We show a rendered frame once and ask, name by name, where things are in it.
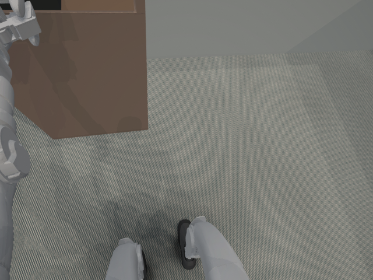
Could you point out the right robot foot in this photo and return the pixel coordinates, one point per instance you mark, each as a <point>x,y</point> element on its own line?
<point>188,263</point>

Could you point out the robot left forearm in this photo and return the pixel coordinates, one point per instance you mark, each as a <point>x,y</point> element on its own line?
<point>7,95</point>

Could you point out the right robot thigh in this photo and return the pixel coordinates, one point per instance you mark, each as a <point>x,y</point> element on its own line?
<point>219,260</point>

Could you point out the left robot upper arm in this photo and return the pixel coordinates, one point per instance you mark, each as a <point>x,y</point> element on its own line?
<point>14,165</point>

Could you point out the cabinet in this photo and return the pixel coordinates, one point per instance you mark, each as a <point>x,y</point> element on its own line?
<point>87,76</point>

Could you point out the left robot hand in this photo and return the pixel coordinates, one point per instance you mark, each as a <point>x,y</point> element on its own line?
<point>20,24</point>

